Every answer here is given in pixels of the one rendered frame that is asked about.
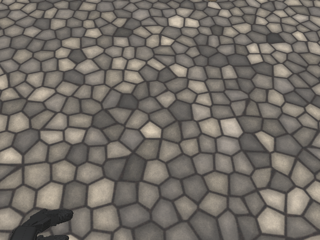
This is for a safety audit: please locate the robot left hand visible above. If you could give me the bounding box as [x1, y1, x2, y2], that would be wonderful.
[10, 208, 74, 240]

